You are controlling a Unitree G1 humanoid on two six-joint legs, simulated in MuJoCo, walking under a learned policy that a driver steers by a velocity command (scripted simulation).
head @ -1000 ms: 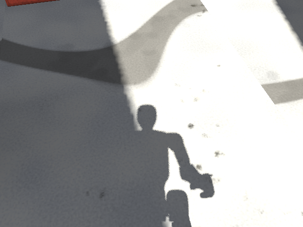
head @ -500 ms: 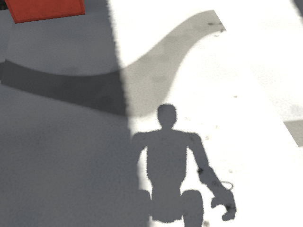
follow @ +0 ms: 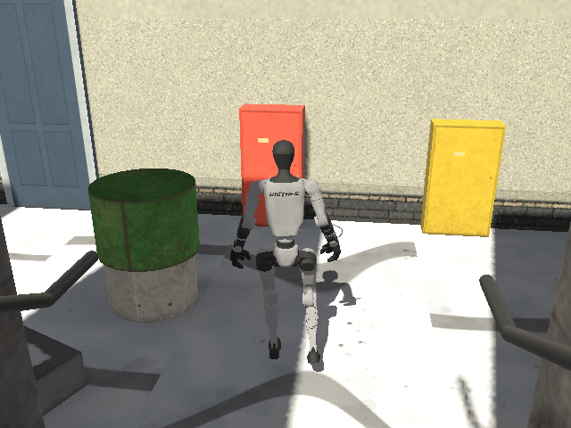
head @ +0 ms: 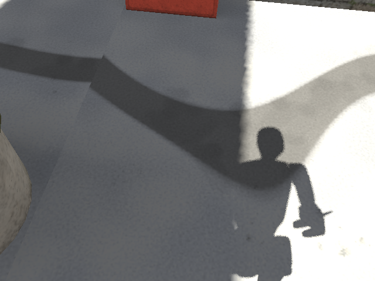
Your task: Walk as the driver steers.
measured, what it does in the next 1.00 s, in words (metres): walks ahead: right foot, then left foot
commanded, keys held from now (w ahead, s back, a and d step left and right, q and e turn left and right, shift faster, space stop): w+q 0.06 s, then w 0.16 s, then no key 0.44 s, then w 0.34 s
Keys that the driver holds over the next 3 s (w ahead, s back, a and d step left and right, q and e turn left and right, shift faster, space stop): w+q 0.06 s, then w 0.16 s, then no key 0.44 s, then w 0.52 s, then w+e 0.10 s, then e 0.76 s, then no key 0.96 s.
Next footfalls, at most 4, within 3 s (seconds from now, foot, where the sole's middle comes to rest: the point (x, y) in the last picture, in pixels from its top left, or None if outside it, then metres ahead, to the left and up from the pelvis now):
0.38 right None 0.43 -0.11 -0.76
0.70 left None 0.34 0.14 -0.76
1.40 left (145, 208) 0.70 0.18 -0.76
1.84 right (215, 221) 0.65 -0.08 -0.76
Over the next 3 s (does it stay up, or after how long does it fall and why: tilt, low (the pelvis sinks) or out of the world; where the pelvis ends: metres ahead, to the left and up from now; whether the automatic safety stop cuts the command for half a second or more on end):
stays up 0.66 0.04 0.01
